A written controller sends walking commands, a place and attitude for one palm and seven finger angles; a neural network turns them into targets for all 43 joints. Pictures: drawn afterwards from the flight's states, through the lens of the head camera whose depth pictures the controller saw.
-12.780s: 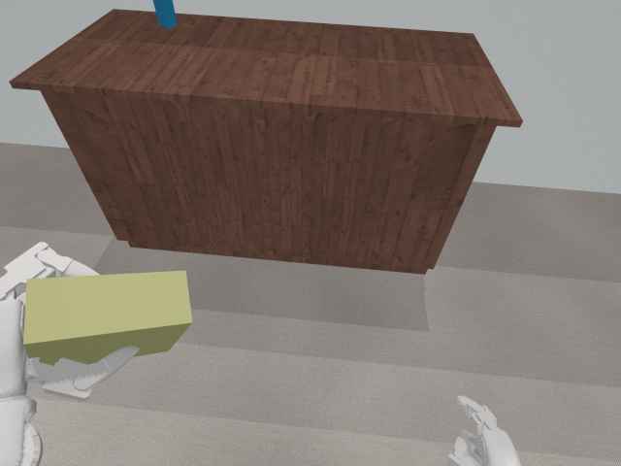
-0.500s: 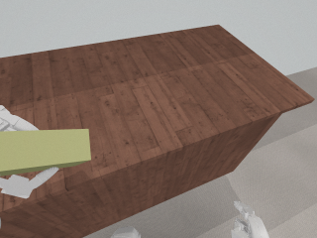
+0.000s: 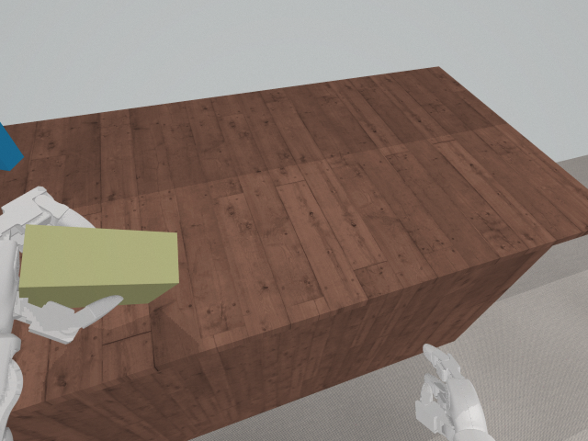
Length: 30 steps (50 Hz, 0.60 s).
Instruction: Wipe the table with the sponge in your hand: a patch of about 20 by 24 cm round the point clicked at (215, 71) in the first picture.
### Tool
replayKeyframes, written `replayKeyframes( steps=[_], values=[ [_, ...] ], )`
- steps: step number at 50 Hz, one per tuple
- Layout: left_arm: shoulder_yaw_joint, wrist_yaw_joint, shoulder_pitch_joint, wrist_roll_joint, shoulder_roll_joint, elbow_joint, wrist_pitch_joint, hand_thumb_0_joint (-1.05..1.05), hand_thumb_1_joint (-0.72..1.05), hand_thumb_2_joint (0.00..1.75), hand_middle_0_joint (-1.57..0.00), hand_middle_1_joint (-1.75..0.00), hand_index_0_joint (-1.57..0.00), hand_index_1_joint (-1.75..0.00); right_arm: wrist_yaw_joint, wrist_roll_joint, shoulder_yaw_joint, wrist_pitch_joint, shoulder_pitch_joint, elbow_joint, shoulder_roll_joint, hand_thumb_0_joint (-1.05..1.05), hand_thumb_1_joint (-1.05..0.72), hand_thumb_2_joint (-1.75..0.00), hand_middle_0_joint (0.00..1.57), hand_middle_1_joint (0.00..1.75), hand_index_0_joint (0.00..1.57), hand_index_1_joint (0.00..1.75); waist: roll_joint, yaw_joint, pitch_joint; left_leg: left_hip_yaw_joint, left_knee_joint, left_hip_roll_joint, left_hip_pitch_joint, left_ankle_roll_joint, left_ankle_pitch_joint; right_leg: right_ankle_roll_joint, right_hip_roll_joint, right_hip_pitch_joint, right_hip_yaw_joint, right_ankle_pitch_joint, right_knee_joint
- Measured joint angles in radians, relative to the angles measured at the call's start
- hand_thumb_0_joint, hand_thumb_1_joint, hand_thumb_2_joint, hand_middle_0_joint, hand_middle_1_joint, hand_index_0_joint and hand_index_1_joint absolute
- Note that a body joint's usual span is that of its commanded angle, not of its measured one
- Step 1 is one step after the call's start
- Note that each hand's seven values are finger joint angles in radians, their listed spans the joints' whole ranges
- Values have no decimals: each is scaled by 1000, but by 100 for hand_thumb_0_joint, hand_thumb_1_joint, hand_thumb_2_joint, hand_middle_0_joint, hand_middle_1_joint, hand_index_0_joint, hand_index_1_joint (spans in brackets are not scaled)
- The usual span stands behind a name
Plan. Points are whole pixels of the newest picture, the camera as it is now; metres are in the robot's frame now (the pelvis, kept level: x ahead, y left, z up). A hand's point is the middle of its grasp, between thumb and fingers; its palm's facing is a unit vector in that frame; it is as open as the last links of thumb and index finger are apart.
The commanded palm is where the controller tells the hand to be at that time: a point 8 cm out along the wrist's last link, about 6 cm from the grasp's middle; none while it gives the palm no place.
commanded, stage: come to a stop and stand still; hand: left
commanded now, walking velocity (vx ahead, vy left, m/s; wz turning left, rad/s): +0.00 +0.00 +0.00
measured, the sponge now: (121, 271) +0.24 +0.23 +0.14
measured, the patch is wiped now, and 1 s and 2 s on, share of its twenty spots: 0.00 0.00 0.00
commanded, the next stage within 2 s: look again from close up in 0.78 s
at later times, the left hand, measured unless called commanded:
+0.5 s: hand (39, 266) +0.23 +0.30 +0.16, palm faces +0.42 -0.83 -0.36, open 9.7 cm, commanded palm +0.17 +0.32 +0.17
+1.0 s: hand (54, 260) +0.24 +0.30 +0.15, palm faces +0.39 -0.85 -0.35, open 9.7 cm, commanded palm +0.18 +0.33 +0.17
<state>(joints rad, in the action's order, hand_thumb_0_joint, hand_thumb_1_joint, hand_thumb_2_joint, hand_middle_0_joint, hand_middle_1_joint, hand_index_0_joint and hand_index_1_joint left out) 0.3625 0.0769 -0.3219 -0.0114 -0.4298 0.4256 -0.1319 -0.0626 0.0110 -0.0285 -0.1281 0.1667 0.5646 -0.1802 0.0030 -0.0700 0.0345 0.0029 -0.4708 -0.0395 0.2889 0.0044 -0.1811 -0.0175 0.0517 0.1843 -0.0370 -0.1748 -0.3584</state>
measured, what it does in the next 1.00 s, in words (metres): shifts its weight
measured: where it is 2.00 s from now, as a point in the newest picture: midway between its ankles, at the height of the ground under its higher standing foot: outside the picture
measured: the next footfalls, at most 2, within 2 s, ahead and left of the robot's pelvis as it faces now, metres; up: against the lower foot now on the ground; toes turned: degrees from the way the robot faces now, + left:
none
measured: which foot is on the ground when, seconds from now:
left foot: down 0.00-1.00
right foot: down 0.00-1.00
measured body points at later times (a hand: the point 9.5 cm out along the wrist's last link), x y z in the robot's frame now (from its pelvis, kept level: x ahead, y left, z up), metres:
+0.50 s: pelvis +0.01 +0.04 +0.00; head +0.03 +0.07 +0.44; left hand +0.20 +0.34 +0.18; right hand +0.17 -0.17 -0.08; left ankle +0.04 +0.12 -0.74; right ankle +0.01 -0.11 -0.74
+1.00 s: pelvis +0.02 +0.05 +0.00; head +0.05 +0.08 +0.45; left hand +0.21 +0.34 +0.17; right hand +0.21 -0.18 -0.06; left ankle +0.04 +0.12 -0.74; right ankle +0.01 -0.11 -0.74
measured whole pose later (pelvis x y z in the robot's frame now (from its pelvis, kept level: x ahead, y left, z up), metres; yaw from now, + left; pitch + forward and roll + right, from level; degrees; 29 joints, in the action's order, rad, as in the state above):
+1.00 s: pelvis +0.02 +0.05 +0.00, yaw +0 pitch -1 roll -2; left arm 0.34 0.11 -0.41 0.03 -0.36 0.46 -0.20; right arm -0.03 -0.01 -0.02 -0.12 0.18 0.56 -0.20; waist -0.04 -0.03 0.06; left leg -0.03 -0.46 0.03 0.23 0.07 -0.22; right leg 0.04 -0.02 0.14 0.00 -0.21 -0.37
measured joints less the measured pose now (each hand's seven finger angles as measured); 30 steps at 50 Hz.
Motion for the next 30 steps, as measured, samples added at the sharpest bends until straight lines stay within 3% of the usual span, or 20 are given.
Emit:
replayKeyframes(
  steps=[2,4,9,13,17,21,26,30],
  values=[
    [45,-10,118,19,-40,-113,-46,-1,-46,101,-78,-135,-78,-135,17,-10,12,-5,6,14,-19,1,-90,-90,21,30,21,30,-13,-23,12,-4,-3,-1,11,-4,8,-4,0,21,3,3,-16],
    [75,10,131,45,-13,-136,-41,-1,-46,101,-78,-135,-78,-135,41,-19,24,-8,6,8,-43,1,-90,-90,20,30,21,30,-9,-11,29,-19,-9,1,9,1,7,0,-4,30,18,1,-37],
    [-10,20,-59,54,81,6,-65,-1,-45,101,-78,-135,-78,-135,50,-23,43,-22,42,1,-70,1,-91,-90,20,30,20,30,-13,45,30,-46,-16,21,2,24,-3,22,-26,35,42,-12,-61],
    [-50,0,-144,36,57,49,-95,-1,-45,101,-78,-135,-78,-135,29,-21,37,-23,81,11,-49,1,-91,-90,20,30,20,30,-45,63,30,-46,-12,38,-4,37,-5,29,-42,33,42,-30,-72],
    [7,9,-101,25,12,20,-109,-1,-45,101,-78,-135,-78,-135,27,-22,23,-36,102,21,-23,1,-91,-90,20,30,20,30,-60,55,48,-37,-26,54,-4,47,-13,32,-55,33,36,-41,-96],
    [51,27,-59,27,29,11,-114,-1,-45,101,-78,-135,-78,-135,46,-20,4,-55,94,42,-4,1,-90,-90,20,30,20,30,-46,42,49,-31,-37,57,-6,52,-25,44,-57,18,30,-44,-85],
    [14,30,-62,22,82,28,-114,-1,-45,101,-78,-135,-78,-135,64,-13,-12,-61,62,52,12,1,-90,-90,20,30,20,30,-33,30,31,-35,-28,59,-17,56,-33,52,-60,-1,35,-40,-56],
    [-16,21,-72,21,88,19,-101,-1,-45,101,-78,-135,-78,-135,62,-11,-16,-48,26,40,19,1,-90,-90,21,30,21,30,-34,31,22,-38,-19,64,-28,60,-37,56,-65,-12,37,-43,-45]
  ],
)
